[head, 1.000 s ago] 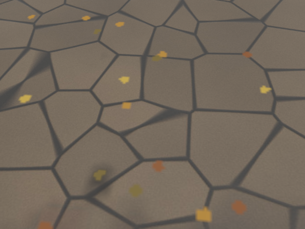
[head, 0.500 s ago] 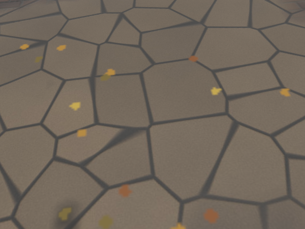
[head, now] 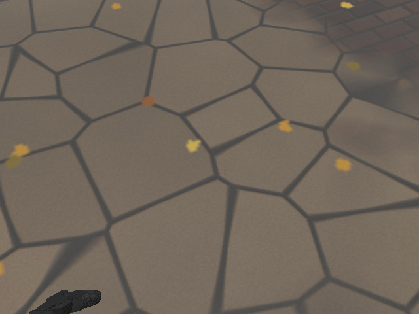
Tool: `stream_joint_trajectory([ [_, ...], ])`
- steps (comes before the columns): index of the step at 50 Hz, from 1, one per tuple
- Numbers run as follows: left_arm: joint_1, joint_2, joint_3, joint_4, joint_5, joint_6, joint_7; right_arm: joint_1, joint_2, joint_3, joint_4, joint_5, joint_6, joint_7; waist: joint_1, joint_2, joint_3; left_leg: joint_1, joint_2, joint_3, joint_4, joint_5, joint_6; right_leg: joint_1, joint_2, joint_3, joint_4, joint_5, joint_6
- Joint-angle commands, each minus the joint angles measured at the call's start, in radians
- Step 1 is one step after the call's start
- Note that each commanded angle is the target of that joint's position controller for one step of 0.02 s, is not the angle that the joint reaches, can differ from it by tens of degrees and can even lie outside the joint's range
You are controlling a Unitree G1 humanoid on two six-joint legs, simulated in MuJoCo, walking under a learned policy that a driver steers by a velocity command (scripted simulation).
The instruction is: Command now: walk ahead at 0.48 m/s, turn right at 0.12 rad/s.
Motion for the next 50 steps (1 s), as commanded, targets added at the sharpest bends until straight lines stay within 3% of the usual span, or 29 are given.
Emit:
stream_joint_trajectory([
  [1, -0.077, 0.091, 0.023, -0.096, -0.004, -0.020, -0.010, -0.023, -0.199, -0.037, -0.051, 0.006, 0.003, -0.007, 0.075, 0.151, 0.034, -0.043, 0.264, -0.114, 0.013, 0.572, 0.147, 0.110, 0.040, -0.034, -0.060, -0.034, -0.043],
  [3, 0.151, 0.161, 0.061, -0.028, 0.011, -0.018, -0.003, -0.034, -0.197, -0.032, -0.060, -0.002, 0.017, -0.015, 0.205, 0.139, -0.114, -0.083, 0.192, -0.043, 0.309, 0.901, 0.089, 0.453, 0.082, -0.064, -0.116, 0.051, -0.099],
  [4, 0.313, 0.224, 0.077, 0.005, 0.031, -0.014, 0.009, -0.041, -0.167, -0.016, -0.096, -0.028, 0.012, -0.019, 0.262, 0.060, -0.259, -0.285, 0.141, -0.022, 0.577, 0.649, 0.045, 0.765, -0.080, 0.091, -0.046, 0.288, -0.153],
  [5, 0.346, 0.301, 0.086, 0.021, 0.045, -0.003, 0.008, 0.118, -0.025, 0.029, -0.100, -0.036, -0.001, -0.010, 0.185, -0.252, -0.444, -0.620, -0.034, -0.005, 0.967, -0.195, -0.023, 1.075, -0.382, 0.533, -0.093, 0.421, -0.343],
  [6, 0.356, 0.206, 0.065, 0.020, 0.032, 0.006, 0.006, 0.096, -0.143, -0.001, -0.065, -0.015, -0.012, -0.008, 0.224, -0.149, -0.479, -0.637, -0.017, -0.146, 1.093, -0.323, -0.025, 1.006, -0.366, 0.583, -0.141, 0.458, -0.346],
  [7, 0.265, 0.172, 0.049, 0.016, 0.025, 0.007, 0.007, 0.007, -0.182, -0.015, -0.099, 0.011, -0.015, -0.007, 0.201, -0.118, -0.299, -0.703, 0.031, -0.118, 1.112, -0.279, -0.021, 0.868, -0.321, 0.396, -0.145, 0.569, -0.308],
  [9, 0.149, 0.120, 0.034, 0.016, 0.022, 0.001, 0.005, -0.080, -0.149, -0.014, -0.115, -0.007, -0.004, -0.021, 0.148, -0.009, -0.148, -0.683, 0.092, -0.075, 0.995, -0.166, -0.031, 0.635, -0.225, 0.234, -0.201, 0.609, -0.252],
  [13, 0.057, 0.094, 0.026, 0.049, 0.041, -0.018, 0.002, -0.032, -0.070, -0.002, -0.110, -0.023, 0.048, -0.032, 0.056, -0.046, -0.125, -0.453, 0.106, -0.059, 0.778, -0.040, -0.060, 0.376, -0.167, 0.093, -0.301, 0.620, -0.250],
  [15, 0.031, 0.117, 0.032, 0.069, 0.042, -0.016, 0.010, -0.083, -0.064, 0.003, -0.131, -0.033, 0.057, -0.037, 0.057, -0.059, -0.123, -0.402, 0.101, -0.049, 0.629, 0.040, -0.064, 0.337, -0.148, 0.050, -0.310, 0.592, -0.239],
  [18, 0.063, 0.138, 0.035, 0.111, 0.040, 0.000, 0.017, -0.156, -0.088, 0.000, -0.147, -0.031, 0.071, -0.036, 0.086, -0.056, -0.129, -0.355, 0.086, -0.043, 0.514, 0.161, -0.057, 0.344, -0.147, 0.049, -0.322, 0.442, -0.224],
  [22, 0.063, 0.127, 0.022, 0.152, 0.025, 0.018, 0.017, -0.214, -0.105, -0.009, -0.165, -0.036, 0.081, -0.036, 0.082, -0.033, -0.077, -0.276, 0.072, -0.039, 0.335, 0.194, -0.017, 0.323, -0.138, 0.088, -0.293, 0.093, -0.185],
  [23, 0.079, 0.107, 0.014, 0.163, 0.019, 0.020, 0.017, -0.215, -0.111, -0.011, -0.165, -0.044, 0.080, -0.037, 0.077, -0.018, -0.067, -0.225, 0.070, -0.041, 0.251, 0.255, -0.002, 0.313, -0.107, 0.088, -0.267, -0.005, -0.149],
  [24, 0.121, 0.080, 0.003, 0.177, 0.029, 0.020, 0.018, -0.224, -0.145, -0.018, -0.175, -0.048, 0.078, -0.042, 0.090, 0.030, -0.065, -0.170, 0.123, -0.098, 0.201, 0.418, 0.016, 0.295, -0.062, 0.076, -0.228, -0.110, -0.097],
  [25, 0.198, 0.074, 0.002, 0.191, 0.047, 0.017, 0.017, -0.245, -0.204, -0.027, -0.190, -0.044, 0.080, -0.049, 0.151, 0.127, -0.076, -0.127, 0.190, -0.150, 0.228, 0.545, 0.055, 0.263, 0.011, 0.034, -0.181, -0.232, -0.052],
  [26, 0.251, 0.050, -0.005, 0.206, 0.042, 0.022, 0.023, -0.284, -0.176, -0.021, -0.181, -0.035, 0.085, -0.046, 0.188, 0.205, -0.098, -0.186, 0.197, -0.163, 0.223, 0.403, 0.103, 0.313, 0.042, -0.003, -0.199, -0.281, -0.025],
  [27, 0.193, 0.078, -0.003, 0.206, 0.041, 0.034, 0.031, -0.315, -0.121, -0.013, -0.187, -0.028, 0.085, -0.035, 0.155, 0.169, -0.066, -0.255, 0.150, -0.146, 0.206, 0.257, 0.083, 0.363, 0.042, -0.013, -0.202, -0.238, -0.008],
  [28, 0.156, 0.105, 0.004, 0.207, 0.034, 0.044, 0.038, -0.318, -0.103, -0.007, -0.184, -0.034, 0.082, -0.029, 0.136, 0.132, -0.046, -0.272, 0.120, -0.122, 0.205, 0.237, 0.059, 0.362, 0.039, -0.011, -0.191, -0.212, -0.009],
  [30, 0.168, 0.111, 0.007, 0.221, 0.031, 0.061, 0.047, -0.290, -0.118, -0.010, -0.162, -0.033, 0.069, -0.022, 0.132, 0.125, -0.065, -0.255, 0.091, -0.093, 0.224, 0.221, 0.043, 0.375, 0.040, -0.014, -0.177, -0.228, -0.019],
  [32, 0.168, 0.109, 0.010, 0.227, 0.021, 0.064, 0.047, -0.258, -0.136, -0.019, -0.143, -0.018, 0.068, -0.025, 0.125, 0.119, -0.046, -0.270, 0.081, -0.097, 0.231, -0.028, 0.070, 0.332, 0.057, -0.032, -0.136, -0.395, -0.040],
  [35, 0.154, 0.076, 0.007, 0.221, 0.010, 0.036, 0.040, -0.221, -0.145, -0.024, -0.135, -0.011, 0.052, -0.026, 0.113, 0.153, 0.035, -0.292, 0.165, -0.245, 0.157, -0.264, 0.145, 0.215, 0.060, -0.038, -0.042, -0.472, -0.067],
  [37, 0.155, 0.062, 0.007, 0.218, 0.006, 0.006, 0.030, -0.180, -0.170, -0.033, -0.125, -0.006, 0.033, -0.023, 0.114, 0.207, 0.015, -0.228, 0.261, -0.403, 0.109, -0.201, 0.210, 0.177, 0.063, -0.040, 0.035, -0.402, -0.082],
  [39, 0.189, 0.073, 0.012, 0.238, 0.004, -0.012, 0.022, -0.216, -0.171, -0.036, -0.141, -0.001, 0.023, -0.021, 0.142, 0.183, -0.020, -0.236, 0.271, -0.404, 0.135, -0.045, 0.214, 0.248, 0.050, -0.021, -0.009, -0.356, -0.108],
  [41, 0.306, 0.107, 0.027, 0.301, 0.001, -0.017, 0.018, -0.360, -0.134, -0.027, -0.196, 0.006, 0.015, -0.011, 0.213, 0.076, -0.029, -0.382, 0.157, -0.196, 0.294, 0.218, 0.137, 0.469, 0.002, 0.053, -0.161, -0.239, -0.130],
  [42, 0.391, 0.177, 0.050, 0.342, -0.007, -0.012, 0.022, -0.403, -0.087, -0.017, -0.228, 0.000, 0.001, -0.006, 0.222, -0.091, -0.047, -0.553, 0.024, -0.003, 0.522, 0.278, 0.059, 0.653, -0.095, 0.221, -0.236, -0.119, -0.158],
  [43, 0.442, 0.204, 0.059, 0.351, -0.008, -0.004, 0.020, -0.421, -0.092, -0.017, -0.240, -0.012, -0.016, -0.003, 0.248, -0.196, -0.009, -0.808, -0.023, 0.052, 0.672, -0.006, 0.016, 0.819, -0.222, 0.398, -0.274, 0.088, -0.214],
  [44, 0.469, 0.157, 0.045, 0.350, 0.009, -0.005, 0.019, -0.418, -0.109, -0.025, -0.234, -0.002, -0.021, 0.001, 0.252, -0.156, 0.017, -0.970, 0.000, 0.010, 0.842, -0.256, 0.011, 0.895, -0.300, 0.458, -0.265, 0.226, -0.266],
  [46, 0.464, 0.125, 0.033, 0.343, 0.014, -0.011, 0.019, -0.414, -0.069, -0.013, -0.240, 0.020, -0.020, 0.016, 0.224, -0.055, 0.039, -1.126, 0.067, -0.039, 0.963, -0.192, 0.035, 0.958, -0.295, 0.380, -0.258, 0.259, -0.257],
  [48, 0.438, 0.100, 0.020, 0.339, 0.009, -0.002, 0.025, -0.450, -0.058, -0.010, -0.260, 0.010, -0.020, 0.027, 0.203, -0.038, 0.060, -1.108, 0.102, -0.013, 0.893, -0.056, 0.035, 0.899, -0.252, 0.275, -0.317, 0.263, -0.204],
  [50, 0.362, 0.091, 0.010, 0.308, 0.014, 0.009, 0.037, -0.487, -0.023, 0.005, -0.284, 0.002, -0.018, 0.045, 0.183, -0.054, 0.083, -0.913, 0.083, 0.044, 0.706, 0.100, 0.008, 0.693, -0.169, 0.159, -0.392, 0.220, -0.175],
])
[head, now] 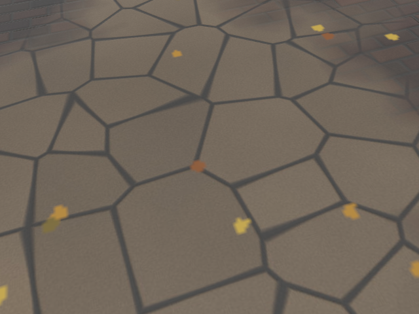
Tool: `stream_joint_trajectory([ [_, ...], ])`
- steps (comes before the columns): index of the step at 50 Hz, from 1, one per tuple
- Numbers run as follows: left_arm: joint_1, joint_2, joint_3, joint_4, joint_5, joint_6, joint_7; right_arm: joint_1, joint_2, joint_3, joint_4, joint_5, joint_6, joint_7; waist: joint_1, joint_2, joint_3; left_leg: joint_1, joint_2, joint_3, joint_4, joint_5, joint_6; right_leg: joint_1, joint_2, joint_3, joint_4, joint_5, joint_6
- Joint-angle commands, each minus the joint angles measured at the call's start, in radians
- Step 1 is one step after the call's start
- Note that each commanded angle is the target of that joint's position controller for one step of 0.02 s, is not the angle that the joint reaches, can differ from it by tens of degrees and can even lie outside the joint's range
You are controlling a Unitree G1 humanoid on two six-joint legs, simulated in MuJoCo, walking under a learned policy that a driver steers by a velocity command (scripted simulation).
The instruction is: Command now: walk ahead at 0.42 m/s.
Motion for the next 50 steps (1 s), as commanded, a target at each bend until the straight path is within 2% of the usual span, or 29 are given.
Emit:
stream_joint_trajectory([
  [1, -0.031, 0.125, 0.012, -0.058, 0.006, 0.001, 0.019, -0.218, 0.009, 0.019, -0.141, -0.010, -0.022, 0.024, 0.013, -0.112, 0.113, -0.123, 0.015, 0.029, -0.235, 0.215, -0.022, -0.021, -0.193, 0.119, -0.176, 0.520, -0.142],
  [2, -0.020, 0.149, 0.018, -0.057, 0.007, -0.003, 0.025, -0.244, 0.018, 0.024, -0.153, -0.010, -0.019, 0.025, 0.018, -0.120, 0.114, -0.017, -0.007, 0.044, -0.324, 0.283, -0.024, -0.086, -0.181, 0.095, -0.213, 0.506, -0.138],
  [5, 0.024, 0.191, 0.034, -0.034, -0.012, -0.020, 0.028, -0.256, -0.042, 0.008, -0.172, 0.000, -0.008, 0.015, -0.002, -0.136, 0.126, 0.085, -0.029, 0.018, -0.458, 0.348, 0.004, -0.048, -0.225, 0.086, -0.237, 0.538, -0.126],
  [7, 0.022, 0.195, 0.041, -0.029, -0.013, -0.019, 0.026, -0.213, -0.085, -0.011, -0.167, -0.002, -0.006, 0.009, -0.044, -0.146, 0.082, 0.149, -0.047, 0.010, -0.497, 0.334, 0.040, 0.040, -0.252, 0.070, -0.146, 0.776, -0.100],
  [8, 0.015, 0.202, 0.046, -0.030, -0.010, -0.013, 0.026, -0.145, -0.105, -0.024, -0.149, -0.004, -0.003, 0.004, -0.085, -0.160, 0.028, 0.229, -0.065, 0.018, -0.491, 0.310, 0.061, 0.070, -0.255, 0.055, -0.056, 0.932, -0.086],
  [9, 0.006, 0.196, 0.046, -0.033, -0.003, -0.001, 0.026, -0.009, -0.134, -0.044, -0.106, -0.003, 0.002, -0.003, -0.152, -0.154, -0.053, 0.389, -0.088, 0.033, -0.493, 0.293, 0.089, 0.052, -0.230, 0.030, 0.102, 1.036, -0.066],
  [10, 0.002, 0.184, 0.042, -0.042, 0.006, 0.005, 0.027, 0.146, -0.161, -0.060, -0.060, -0.002, 0.010, -0.013, -0.219, -0.135, -0.134, 0.625, -0.047, -0.007, -0.477, 0.293, 0.117, -0.087, -0.196, 0.019, 0.306, 0.953, -0.042],
  [11, 0.079, 0.088, 0.017, -0.065, 0.022, -0.001, 0.021, 0.270, -0.240, -0.078, -0.031, -0.024, 0.015, -0.021, -0.200, 0.077, -0.278, 0.979, 0.195, -0.354, -0.487, 0.166, 0.219, -0.420, -0.075, -0.013, 0.684, 0.511, -0.005],
  [12, 0.142, 0.013, -0.006, -0.054, 0.006, -0.024, 0.010, 0.290, -0.219, -0.061, -0.018, -0.028, 0.012, -0.009, -0.164, 0.239, -0.405, 1.031, 0.354, -0.785, -0.707, -0.076, 0.310, -0.578, 0.049, 0.111, 0.922, -0.205, 0.005],
  [13, 0.022, 0.126, 0.027, -0.084, -0.027, -0.040, 0.001, 0.216, -0.153, -0.042, -0.020, -0.019, 0.003, -0.005, -0.163, 0.154, -0.227, 0.873, 0.314, -0.756, -0.788, -0.197, 0.258, -0.670, -0.011, 0.147, 1.017, -0.177, -0.012],
  [14, -0.062, 0.157, 0.036, -0.117, -0.041, -0.048, 0.001, 0.120, -0.130, -0.033, -0.031, -0.014, -0.005, -0.002, -0.130, 0.101, -0.074, 0.692, 0.289, -0.609, -0.824, -0.154, 0.227, -0.694, -0.063, 0.104, 0.994, -0.071, -0.028],
  [15, -0.093, 0.146, 0.038, -0.123, -0.031, -0.049, 0.009, 0.058, -0.114, -0.028, -0.035, -0.023, -0.013, 0.003, -0.095, 0.031, -0.017, 0.546, 0.253, -0.500, -0.852, -0.042, 0.213, -0.648, -0.108, 0.089, 0.948, 0.014, -0.030],
  [17, -0.045, 0.106, 0.042, -0.110, -0.014, -0.025, 0.017, 0.003, -0.081, -0.020, -0.030, -0.040, -0.027, 0.010, -0.026, 0.062, -0.003, 0.387, 0.185, -0.350, -0.902, 0.074, 0.194, -0.526, -0.159, 0.096, 0.874, 0.093, -0.025],
  [20, -0.075, 0.090, 0.046, -0.125, -0.007, 0.002, 0.026, 0.031, -0.091, -0.021, 0.000, -0.035, -0.037, 0.004, -0.013, 0.065, 0.027, 0.317, 0.165, -0.268, -0.959, 0.099, 0.215, -0.545, -0.175, 0.078, 0.781, 0.138, 0.002],
  [24, -0.230, 0.099, 0.052, -0.181, 0.010, -0.002, 0.025, 0.121, -0.133, -0.029, 0.037, -0.034, -0.031, -0.025, -0.051, 0.027, 0.063, 0.390, 0.171, -0.232, -0.981, 0.155, 0.218, -0.696, -0.181, 0.077, 0.567, 0.343, 0.044],
  [28, -0.361, 0.071, 0.040, -0.217, 0.003, -0.019, 0.010, 0.191, -0.150, -0.031, 0.066, -0.022, -0.021, -0.041, -0.100, 0.021, 0.069, 0.439, 0.149, -0.152, -0.969, 0.217, 0.188, -0.664, -0.141, 0.034, 0.349, 0.487, 0.057],
  [32, -0.486, 0.069, 0.030, -0.268, -0.005, -0.033, -0.010, 0.275, -0.154, -0.034, 0.103, -0.011, 0.000, -0.045, -0.139, 0.016, 0.093, 0.528, 0.174, -0.180, -0.900, 0.241, 0.190, -0.651, -0.104, 0.033, 0.212, 0.439, 0.062],
  [34, -0.489, 0.090, 0.033, -0.281, -0.009, -0.045, -0.020, 0.278, -0.164, -0.040, 0.106, -0.007, 0.011, -0.048, -0.123, 0.034, 0.084, 0.564, 0.197, -0.213, -0.848, 0.255, 0.179, -0.604, -0.090, 0.045, 0.156, 0.379, 0.050],
  [36, -0.424, 0.127, 0.045, -0.271, -0.012, -0.056, -0.023, 0.256, -0.180, -0.047, 0.100, -0.006, 0.020, -0.050, -0.077, 0.070, 0.048, 0.575, 0.210, -0.246, -0.775, 0.339, 0.161, -0.486, -0.067, 0.032, 0.128, 0.304, 0.031],
  [37, -0.322, 0.157, 0.062, -0.244, -0.012, -0.060, -0.018, 0.239, -0.171, -0.043, 0.094, -0.007, 0.023, -0.049, -0.019, 0.069, -0.009, 0.558, 0.173, -0.224, -0.665, 0.457, 0.138, -0.338, -0.048, 0.013, 0.094, 0.284, 0.006],
  [38, -0.150, 0.218, 0.086, -0.203, 0.000, -0.065, -0.009, 0.237, -0.123, -0.025, 0.079, -0.018, 0.022, -0.047, 0.051, 0.042, -0.146, 0.456, 0.107, -0.178, -0.438, 0.455, 0.104, -0.068, -0.108, 0.059, 0.134, 0.300, -0.042],
  [39, 0.001, 0.325, 0.114, -0.180, 0.020, -0.061, 0.000, 0.304, -0.025, 0.003, 0.042, -0.028, 0.009, -0.042, 0.059, -0.157, -0.329, 0.108, -0.031, -0.082, -0.057, 0.160, 0.030, 0.343, -0.362, 0.386, 0.145, 0.251, -0.158],
  [40, 0.034, 0.287, 0.104, -0.163, 0.015, -0.052, -0.005, 0.336, -0.016, 0.008, 0.041, -0.004, -0.008, -0.043, 0.052, -0.326, -0.410, -0.092, -0.086, -0.143, 0.153, -0.254, 0.013, 0.425, -0.462, 0.700, 0.005, 0.088, -0.235],
  [41, -0.036, 0.195, 0.077, -0.181, 0.012, -0.052, -0.004, 0.270, -0.126, -0.021, 0.036, 0.020, -0.013, -0.044, 0.055, -0.212, -0.266, -0.170, -0.022, -0.197, 0.244, -0.203, 0.023, 0.307, -0.422, 0.590, -0.025, 0.011, -0.189],
  [42, -0.110, 0.150, 0.063, -0.196, 0.010, -0.050, -0.001, 0.209, -0.138, -0.027, 0.021, 0.023, -0.012, -0.046, 0.036, -0.163, -0.163, -0.180, 0.027, -0.169, 0.244, -0.114, 0.031, 0.177, -0.388, 0.445, -0.045, 0.035, -0.151],
  [43, -0.177, 0.120, 0.053, -0.198, 0.010, -0.049, -0.003, 0.184, -0.125, -0.029, 0.018, 0.014, -0.006, -0.049, 0.008, -0.117, -0.089, -0.144, 0.059, -0.159, 0.198, -0.038, 0.026, 0.049, -0.346, 0.344, -0.087, 0.096, -0.133],
  [44, -0.220, 0.095, 0.046, -0.199, 0.013, -0.052, -0.003, 0.183, -0.113, -0.037, 0.019, 0.006, 0.006, -0.050, -0.021, -0.133, -0.040, -0.103, 0.088, -0.165, 0.150, 0.016, 0.024, -0.039, -0.312, 0.258, -0.126, 0.144, -0.119],
  [47, -0.250, 0.107, 0.054, -0.185, 0.021, -0.061, -0.001, 0.189, -0.054, -0.034, 0.002, 0.005, 0.041, -0.042, -0.061, -0.120, 0.011, -0.052, 0.110, -0.150, 0.110, 0.096, 0.008, -0.149, -0.288, 0.103, -0.193, 0.285, -0.128],
  [50, -0.231, 0.133, 0.064, -0.167, 0.025, -0.062, 0.010, 0.136, -0.050, -0.035, -0.032, -0.004, 0.052, -0.039, -0.060, -0.083, 0.037, -0.106, 0.109, -0.156, -0.008, 0.212, -0.008, -0.137, -0.284, -0.002, -0.213, 0.384, -0.141],
])
Over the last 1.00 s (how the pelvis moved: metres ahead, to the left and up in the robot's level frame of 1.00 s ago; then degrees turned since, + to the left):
0.31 -0.03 0.00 -1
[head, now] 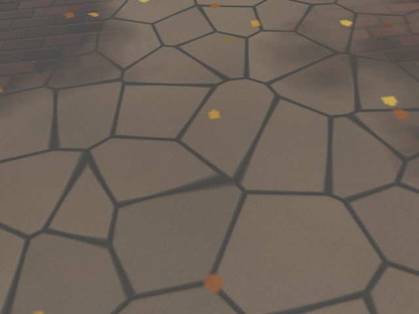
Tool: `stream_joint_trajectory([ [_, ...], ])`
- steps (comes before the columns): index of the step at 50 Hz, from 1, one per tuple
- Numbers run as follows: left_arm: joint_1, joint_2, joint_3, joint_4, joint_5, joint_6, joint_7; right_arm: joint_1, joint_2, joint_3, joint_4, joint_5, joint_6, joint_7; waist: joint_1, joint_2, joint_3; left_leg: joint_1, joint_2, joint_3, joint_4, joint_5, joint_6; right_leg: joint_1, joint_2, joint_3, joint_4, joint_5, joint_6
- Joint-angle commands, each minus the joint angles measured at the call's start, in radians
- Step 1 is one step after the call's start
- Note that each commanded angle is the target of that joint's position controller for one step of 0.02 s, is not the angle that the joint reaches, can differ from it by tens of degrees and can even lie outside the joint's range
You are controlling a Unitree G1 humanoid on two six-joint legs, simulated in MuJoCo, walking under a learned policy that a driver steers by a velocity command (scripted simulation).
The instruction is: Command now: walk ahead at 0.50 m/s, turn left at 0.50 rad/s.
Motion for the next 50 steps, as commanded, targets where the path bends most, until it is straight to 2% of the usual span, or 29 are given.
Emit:
stream_joint_trajectory([
  [1, -0.061, 0.142, 0.031, -0.056, 0.003, -0.016, 0.012, 0.006, -0.013, -0.003, -0.068, -0.006, 0.002, 0.008, -0.030, -0.119, 0.023, -0.067, 0.041, -0.040, -0.111, 0.141, -0.012, 0.013, -0.273, 0.114, -0.190, 0.212, -0.142],
  [5, -0.024, 0.176, 0.040, -0.050, -0.008, -0.002, 0.025, -0.141, 0.007, 0.010, -0.120, -0.011, -0.006, 0.038, 0.019, -0.095, 0.061, -0.038, 0.023, 0.043, -0.327, 0.262, -0.001, 0.057, -0.270, 0.011, -0.198, 0.229, -0.127],
  [9, 0.031, 0.205, 0.052, -0.032, -0.029, 0.026, 0.026, -0.230, -0.004, 0.011, -0.176, -0.009, -0.004, 0.062, 0.034, -0.094, 0.083, -0.060, 0.001, 0.088, -0.426, 0.185, 0.036, 0.203, -0.311, -0.035, -0.133, 0.334, -0.106],
  [11, 0.017, 0.232, 0.060, -0.039, -0.037, 0.041, 0.028, -0.207, -0.033, -0.002, -0.190, -0.009, 0.000, 0.068, -0.001, -0.122, 0.043, 0.028, -0.052, 0.139, -0.440, 0.090, 0.072, 0.244, -0.315, -0.065, -0.027, 0.618, -0.086],
  [12, 0.008, 0.247, 0.065, -0.044, -0.041, 0.049, 0.030, -0.153, -0.057, -0.016, -0.184, -0.007, 0.003, 0.068, -0.039, -0.141, -0.001, 0.114, -0.091, 0.168, -0.436, 0.038, 0.094, 0.251, -0.311, -0.077, 0.073, 0.780, -0.076],
  [13, -0.007, 0.255, 0.066, -0.050, -0.045, 0.058, 0.031, -0.034, -0.094, -0.039, -0.158, -0.004, 0.006, 0.065, -0.111, -0.138, -0.065, 0.271, -0.138, 0.191, -0.467, 0.033, 0.122, 0.222, -0.290, -0.095, 0.243, 0.865, -0.059],
  [14, -0.008, 0.239, 0.058, -0.056, -0.041, 0.059, 0.033, 0.137, -0.158, -0.075, -0.110, -0.001, 0.011, 0.049, -0.195, -0.101, -0.153, 0.544, -0.168, 0.161, -0.522, 0.082, 0.161, 0.083, -0.249, -0.111, 0.486, 0.761, -0.019],
  [15, 0.032, 0.132, 0.027, -0.092, 0.001, 0.049, 0.029, 0.209, -0.261, -0.101, -0.088, 0.001, 0.019, 0.027, -0.162, 0.118, -0.216, 0.837, 0.047, -0.209, -0.554, 0.056, 0.251, -0.271, -0.150, -0.108, 0.838, 0.099, 0.036],
  [16, 0.058, 0.078, 0.000, -0.139, -0.008, 0.008, 0.017, 0.167, -0.293, -0.091, -0.133, -0.007, -0.001, 0.035, -0.093, 0.201, -0.373, 1.025, 0.231, -0.776, -0.745, -0.149, 0.429, -0.552, 0.033, 0.129, 1.082, -0.444, 0.063],
  [17, -0.075, 0.168, 0.020, -0.163, -0.050, -0.024, 0.004, 0.167, -0.201, -0.063, -0.133, -0.013, -0.016, 0.046, -0.154, 0.060, -0.317, 1.002, 0.223, -0.722, -0.818, -0.150, 0.368, -0.667, -0.019, 0.242, 1.115, -0.381, 0.039],
  [18, -0.114, 0.170, 0.019, -0.179, -0.064, -0.040, 0.000, 0.132, -0.164, -0.053, -0.128, -0.015, -0.030, 0.046, -0.133, 0.037, -0.194, 0.882, 0.191, -0.571, -0.813, -0.082, 0.329, -0.698, -0.060, 0.228, 1.056, -0.289, 0.014],
  [19, -0.106, 0.161, 0.019, -0.162, -0.043, -0.045, 0.010, 0.059, -0.135, -0.044, -0.138, -0.013, -0.036, 0.045, -0.083, -0.049, -0.126, 0.731, 0.142, -0.454, -0.808, 0.018, 0.291, -0.636, -0.106, 0.230, 0.966, -0.212, 0.011],
  [20, -0.091, 0.175, 0.029, -0.151, -0.020, -0.038, 0.016, 0.001, -0.101, -0.032, -0.152, -0.018, -0.038, 0.041, -0.045, -0.040, -0.091, 0.614, 0.105, -0.369, -0.818, 0.120, 0.270, -0.561, -0.133, 0.234, 0.884, -0.166, 0.017],
  [21, -0.073, 0.178, 0.034, -0.148, -0.016, -0.023, 0.014, -0.024, -0.089, -0.026, -0.167, -0.027, -0.038, 0.036, -0.020, -0.019, -0.082, 0.542, 0.085, -0.335, -0.840, 0.172, 0.265, -0.501, -0.146, 0.238, 0.851, -0.135, 0.024],
  [23, -0.073, 0.153, 0.031, -0.157, -0.004, -0.002, 0.014, -0.014, -0.105, -0.029, -0.166, -0.022, -0.043, 0.026, -0.010, -0.022, -0.074, 0.474, 0.066, -0.287, -0.864, 0.269, 0.276, -0.468, -0.139, 0.221, 0.771, -0.098, 0.055],
  [25, -0.134, 0.132, 0.025, -0.183, 0.003, 0.009, 0.017, 0.020, -0.130, -0.036, -0.156, -0.018, -0.044, 0.010, -0.023, -0.027, -0.047, 0.442, 0.044, -0.240, -0.876, 0.303, 0.269, -0.491, -0.120, 0.208, 0.653, -0.005, 0.084],
  [30, -0.305, 0.097, 0.006, -0.241, -0.010, -0.001, 0.001, 0.086, -0.136, -0.038, -0.136, -0.011, -0.031, -0.008, -0.091, 0.023, -0.008, 0.398, -0.016, -0.195, -0.860, 0.169, 0.199, -0.419, -0.046, 0.197, 0.299, 0.273, 0.096],
  [35, -0.353, 0.140, 0.015, -0.278, -0.022, -0.022, -0.022, 0.139, -0.127, -0.037, -0.112, -0.005, -0.017, -0.015, -0.101, 0.044, -0.006, 0.510, 0.035, -0.316, -0.746, 0.134, 0.181, -0.381, -0.018, 0.231, 0.177, 0.217, 0.063],
  [37, -0.297, 0.162, 0.024, -0.269, -0.024, -0.032, -0.024, 0.125, -0.130, -0.039, -0.116, -0.008, -0.009, -0.019, -0.067, 0.079, -0.019, 0.539, 0.046, -0.362, -0.682, 0.188, 0.167, -0.311, -0.011, 0.224, 0.159, 0.123, 0.035],
  [38, -0.211, 0.178, 0.036, -0.247, -0.021, -0.037, -0.019, 0.107, -0.114, -0.033, -0.124, -0.009, -0.006, -0.018, -0.020, 0.083, -0.054, 0.527, 0.014, -0.354, -0.614, 0.246, 0.146, -0.192, -0.003, 0.202, 0.118, 0.130, 0.011],
  [39, -0.087, 0.216, 0.050, -0.228, -0.005, -0.042, -0.013, 0.096, -0.070, -0.015, -0.139, -0.016, -0.009, -0.013, 0.040, 0.050, -0.162, 0.459, -0.041, -0.305, -0.430, 0.249, 0.113, 0.030, -0.082, 0.260, 0.140, 0.131, -0.040],
  [40, 0.062, 0.294, 0.071, -0.214, 0.015, -0.039, -0.004, 0.172, -0.013, 0.002, -0.163, -0.013, -0.014, -0.012, 0.052, -0.135, -0.328, 0.183, -0.159, -0.181, -0.098, 0.021, 0.040, 0.403, -0.303, 0.560, 0.140, 0.032, -0.156],
  [41, 0.108, 0.283, 0.070, -0.183, -0.004, -0.024, -0.014, 0.245, -0.025, 0.011, -0.178, 0.006, -0.021, -0.013, 0.025, -0.396, -0.391, -0.065, -0.188, -0.128, 0.135, -0.384, 0.010, 0.536, -0.443, 0.932, 0.028, -0.209, -0.246],
  [42, 0.058, 0.191, 0.046, -0.204, -0.020, -0.017, -0.013, 0.195, -0.124, -0.011, -0.161, 0.014, -0.018, -0.012, 0.041, -0.259, -0.251, -0.152, -0.118, -0.148, 0.229, -0.324, 0.002, 0.431, -0.418, 0.869, -0.009, -0.358, -0.210],
  [43, 0.011, 0.153, 0.034, -0.215, -0.017, -0.005, -0.008, 0.103, -0.148, -0.018, -0.175, 0.005, -0.012, -0.011, 0.049, -0.174, -0.141, -0.157, -0.082, -0.106, 0.240, -0.241, -0.002, 0.299, -0.376, 0.711, -0.020, -0.308, -0.169],
  [44, -0.036, 0.138, 0.026, -0.213, -0.009, 0.002, -0.006, 0.056, -0.136, -0.019, -0.189, -0.006, -0.010, -0.010, 0.028, -0.128, -0.063, -0.128, -0.051, -0.087, 0.199, -0.179, -0.005, 0.167, -0.333, 0.594, -0.047, -0.193, -0.154],
  [45, -0.062, 0.117, 0.019, -0.209, -0.003, 0.002, -0.004, 0.040, -0.121, -0.023, -0.194, -0.012, -0.006, -0.006, 0.006, -0.138, -0.027, -0.094, -0.020, -0.088, 0.150, -0.138, -0.003, 0.087, -0.298, 0.509, -0.071, -0.109, -0.143],
  [47, -0.067, 0.115, 0.018, -0.193, -0.003, -0.005, -0.005, 0.059, -0.071, -0.015, -0.195, -0.002, 0.004, 0.002, -0.016, -0.165, -0.013, -0.029, 0.005, -0.067, 0.099, -0.106, -0.004, 0.002, -0.261, 0.399, -0.120, -0.021, -0.144],
  [50, -0.035, 0.152, 0.030, -0.161, -0.009, -0.018, -0.010, 0.021, -0.031, -0.001, -0.215, -0.011, 0.005, 0.002, -0.019, -0.130, -0.004, -0.055, 0.005, -0.066, -0.023, -0.041, -0.015, 0.001, -0.268, 0.316, -0.163, 0.104, -0.184],
])
Over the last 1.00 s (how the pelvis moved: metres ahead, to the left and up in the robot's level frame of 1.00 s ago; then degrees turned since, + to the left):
0.51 -0.01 0.01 11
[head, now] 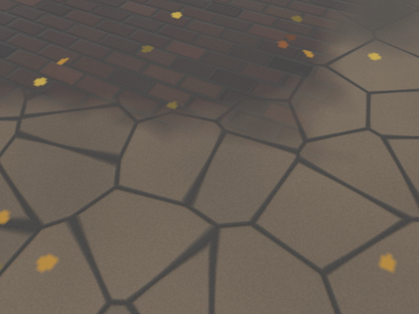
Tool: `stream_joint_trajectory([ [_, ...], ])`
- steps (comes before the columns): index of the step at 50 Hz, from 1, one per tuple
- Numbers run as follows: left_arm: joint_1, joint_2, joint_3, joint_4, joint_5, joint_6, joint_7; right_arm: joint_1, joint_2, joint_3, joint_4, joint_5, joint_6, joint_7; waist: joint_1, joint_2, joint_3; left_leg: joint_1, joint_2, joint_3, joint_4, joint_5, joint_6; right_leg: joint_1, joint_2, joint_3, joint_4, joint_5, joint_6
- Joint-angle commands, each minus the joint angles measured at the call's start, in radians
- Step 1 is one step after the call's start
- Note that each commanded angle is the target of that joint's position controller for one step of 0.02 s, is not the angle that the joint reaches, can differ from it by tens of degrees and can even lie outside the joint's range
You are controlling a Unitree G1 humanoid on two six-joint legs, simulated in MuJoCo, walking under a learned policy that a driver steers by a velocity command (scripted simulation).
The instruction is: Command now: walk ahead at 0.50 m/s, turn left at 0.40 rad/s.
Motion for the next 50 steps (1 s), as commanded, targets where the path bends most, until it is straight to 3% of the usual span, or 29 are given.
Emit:
stream_joint_trajectory([
  [1, -0.019, 0.146, 0.033, -0.039, -0.004, -0.022, -0.001, -0.011, -0.020, 0.000, -0.078, -0.007, -0.013, 0.003, -0.017, -0.117, -0.012, -0.111, 0.049, -0.052, -0.113, 0.098, -0.009, 0.079, -0.288, 0.227, -0.227, 0.144, -0.187],
  [6, 0.026, 0.182, 0.037, -0.008, -0.026, -0.002, 0.002, -0.173, 0.004, 0.022, -0.109, -0.011, -0.041, 0.032, 0.033, -0.106, 0.015, -0.029, 0.032, 0.048, -0.425, 0.310, -0.007, 0.097, -0.245, 0.089, -0.230, 0.220, -0.156],
  [10, 0.099, 0.214, 0.042, 0.035, -0.041, 0.022, 0.003, -0.260, -0.019, 0.020, -0.145, -0.003, -0.047, 0.046, 0.044, -0.129, 0.036, -0.011, 0.007, 0.072, -0.537, 0.237, 0.021, 0.205, -0.302, 0.098, -0.191, 0.271, -0.140],
  [12, 0.092, 0.231, 0.044, 0.046, -0.047, 0.035, 0.007, -0.213, -0.051, 0.006, -0.139, -0.008, -0.048, 0.048, -0.006, -0.150, 0.002, 0.095, -0.029, 0.100, -0.588, 0.182, 0.055, 0.242, -0.310, 0.080, -0.100, 0.469, -0.117],
  [13, 0.078, 0.230, 0.041, 0.049, -0.050, 0.041, 0.010, -0.103, -0.080, -0.012, -0.106, -0.014, -0.048, 0.045, -0.075, -0.142, -0.066, 0.267, -0.061, 0.128, -0.636, 0.217, 0.081, 0.218, -0.279, 0.036, 0.035, 0.614, -0.092],
  [14, 0.087, 0.200, 0.027, 0.047, -0.040, 0.041, 0.015, 0.051, -0.133, -0.040, -0.055, -0.016, -0.044, 0.036, -0.143, -0.124, -0.166, 0.513, -0.059, 0.115, -0.623, 0.243, 0.109, 0.115, -0.232, -0.006, 0.229, 0.606, -0.057],
  [15, 0.101, 0.124, -0.001, 0.009, -0.009, 0.033, 0.015, 0.210, -0.222, -0.062, -0.030, -0.031, -0.036, 0.019, -0.183, 0.040, -0.310, 0.846, 0.173, -0.197, -0.607, 0.232, 0.199, -0.179, -0.152, -0.040, 0.586, 0.259, -0.003],
  [16, 0.173, 0.059, -0.025, 0.001, -0.010, 0.010, 0.008, 0.208, -0.259, -0.058, -0.028, -0.025, -0.038, 0.023, -0.118, 0.224, -0.417, 0.986, 0.338, -0.628, -0.754, 0.092, 0.324, -0.440, -0.008, 0.083, 0.839, -0.408, 0.026],
  [17, 0.094, 0.161, 0.002, -0.001, -0.039, -0.002, 0.001, 0.179, -0.167, -0.034, -0.030, -0.018, -0.044, 0.027, -0.147, 0.116, -0.331, 0.927, 0.309, -0.580, -0.790, 0.023, 0.291, -0.552, -0.064, 0.169, 0.928, -0.395, 0.017],
  [18, 0.025, 0.177, 0.006, -0.026, -0.053, -0.010, -0.003, 0.119, -0.137, -0.021, -0.032, -0.016, -0.049, 0.029, -0.129, 0.095, -0.197, 0.799, 0.271, -0.427, -0.806, 0.086, 0.257, -0.594, -0.107, 0.146, 0.913, -0.305, 0.003],
  [19, -0.002, 0.164, 0.005, -0.024, -0.041, -0.012, 0.003, 0.056, -0.111, -0.014, -0.033, -0.018, -0.052, 0.031, -0.097, 0.031, -0.136, 0.676, 0.225, -0.329, -0.828, 0.162, 0.236, -0.561, -0.144, 0.132, 0.860, -0.218, 0.004],
  [20, -0.002, 0.160, 0.010, -0.021, -0.026, -0.005, 0.005, 0.011, -0.084, -0.006, -0.037, -0.025, -0.056, 0.035, -0.064, 0.033, -0.090, 0.573, 0.192, -0.259, -0.861, 0.239, 0.226, -0.512, -0.168, 0.135, 0.806, -0.160, 0.010],
  [21, 0.023, 0.147, 0.009, -0.014, -0.025, 0.007, 0.002, -0.013, -0.068, -0.002, -0.038, -0.031, -0.061, 0.036, -0.034, 0.049, -0.084, 0.507, 0.175, -0.221, -0.895, 0.271, 0.224, -0.452, -0.184, 0.144, 0.784, -0.119, 0.016],
  [23, 0.040, 0.113, 0.003, -0.006, -0.023, 0.028, 0.003, -0.021, -0.072, -0.006, -0.023, -0.027, -0.076, 0.035, -0.009, 0.036, -0.072, 0.444, 0.166, -0.167, -0.947, 0.324, 0.240, -0.419, -0.185, 0.138, 0.740, -0.075, 0.035],
  [25, -0.014, 0.104, 0.001, -0.025, -0.014, 0.039, 0.008, -0.008, -0.091, -0.011, -0.002, -0.026, -0.085, 0.028, -0.010, 0.015, -0.035, 0.427, 0.161, -0.117, -0.979, 0.361, 0.246, -0.463, -0.187, 0.138, 0.654, 0.003, 0.054],
  [27, -0.080, 0.094, -0.004, -0.045, -0.008, 0.037, 0.006, 0.017, -0.099, -0.013, 0.020, -0.025, -0.083, 0.019, -0.028, 0.003, -0.012, 0.440, 0.146, -0.071, -0.991, 0.369, 0.231, -0.489, -0.182, 0.137, 0.528, 0.116, 0.064],
  [30, -0.182, 0.073, -0.015, -0.069, -0.014, 0.026, -0.007, 0.055, -0.118, -0.016, 0.048, -0.020, -0.077, 0.009, -0.065, 0.004, 0.016, 0.442, 0.120, -0.008, -1.000, 0.342, 0.200, -0.448, -0.148, 0.110, 0.333, 0.266, 0.058],
  [35, -0.302, 0.086, -0.020, -0.118, -0.022, 0.015, -0.032, 0.137, -0.141, -0.023, 0.111, -0.007, -0.059, 0.004, -0.101, 0.004, 0.048, 0.577, 0.177, -0.014, -0.949, 0.336, 0.183, -0.456, -0.114, 0.106, 0.186, 0.249, 0.022],
  [38, -0.265, 0.116, -0.011, -0.120, -0.020, 0.009, -0.041, 0.130, -0.154, -0.029, 0.130, -0.004, -0.043, -0.003, -0.064, 0.026, 0.019, 0.661, 0.203, -0.020, -0.863, 0.499, 0.154, -0.388, -0.087, 0.088, 0.147, 0.136, -0.020],
  [39, -0.197, 0.136, 0.001, -0.103, -0.018, 0.008, -0.039, 0.112, -0.161, -0.030, 0.130, -0.005, -0.037, -0.005, -0.022, 0.037, -0.025, 0.664, 0.185, -0.001, -0.779, 0.664, 0.138, -0.281, -0.054, 0.055, 0.131, 0.117, -0.039],
  [40, -0.053, 0.175, 0.024, -0.058, -0.015, 0.008, -0.031, 0.105, -0.145, -0.022, 0.130, -0.009, -0.031, -0.008, 0.046, 0.022, -0.116, 0.625, 0.133, 0.039, -0.608, 0.773, 0.112, -0.079, -0.026, 0.030, 0.123, 0.135, -0.068],
  [41, 0.120, 0.243, 0.045, -0.022, -0.008, 0.011, -0.021, 0.122, -0.102, -0.002, 0.111, -0.027, -0.030, -0.012, 0.104, -0.062, -0.263, 0.443, 0.078, 0.080, -0.322, 0.560, 0.076, 0.223, -0.170, 0.187, 0.168, 0.185, -0.125],
  [42, 0.183, 0.325, 0.063, -0.002, -0.005, 0.018, -0.021, 0.255, 0.021, 0.034, 0.095, -0.026, -0.052, 0.000, 0.038, -0.335, -0.387, 0.020, -0.116, 0.077, 0.050, -0.079, -0.001, 0.574, -0.400, 0.683, 0.066, -0.037, -0.298],
  [43, 0.184, 0.226, 0.037, -0.006, -0.024, 0.018, -0.023, 0.197, -0.066, 0.018, 0.111, -0.010, -0.075, 0.006, 0.085, -0.274, -0.401, -0.105, -0.101, -0.064, 0.180, -0.262, 0.006, 0.589, -0.406, 0.824, -0.048, -0.190, -0.296],
  [44, 0.112, 0.190, 0.024, -0.018, -0.022, 0.017, -0.019, 0.103, -0.120, 0.002, 0.082, 0.017, -0.089, 0.012, 0.080, -0.219, -0.244, -0.183, -0.047, -0.054, 0.206, -0.195, 0.020, 0.471, -0.379, 0.679, -0.067, -0.191, -0.249],
  [45, 0.048, 0.169, 0.018, -0.031, -0.014, 0.018, -0.015, 0.040, -0.114, 0.006, 0.067, 0.015, -0.094, 0.009, 0.055, -0.135, -0.162, -0.165, 0.007, -0.021, 0.162, -0.104, 0.026, 0.333, -0.342, 0.562, -0.082, -0.115, -0.222],
  [46, -0.001, 0.143, 0.011, -0.036, -0.006, 0.016, -0.017, 0.005, -0.106, 0.003, 0.061, -0.002, -0.092, 0.004, 0.028, -0.102, -0.093, -0.131, 0.040, -0.008, 0.094, -0.044, 0.022, 0.203, -0.308, 0.479, -0.109, -0.012, -0.212],
  [47, -0.026, 0.118, 0.002, -0.040, 0.006, 0.011, -0.017, 0.022, -0.098, -0.001, 0.066, -0.009, -0.083, 0.003, -0.007, -0.124, -0.081, -0.065, 0.067, -0.018, 0.053, -0.001, 0.022, 0.125, -0.281, 0.423, -0.135, 0.059, -0.202],
  [50, -0.026, 0.131, 0.006, -0.025, -0.004, -0.002, -0.017, 0.048, -0.047, 0.008, 0.077, -0.015, -0.053, 0.000, -0.041, -0.126, -0.059, -0.012, 0.084, -0.003, -0.040, 0.041, -0.002, 0.031, -0.263, 0.327, -0.206, 0.152, -0.221],
])
Over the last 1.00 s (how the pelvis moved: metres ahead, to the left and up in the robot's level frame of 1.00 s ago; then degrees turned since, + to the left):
0.55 0.13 0.00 35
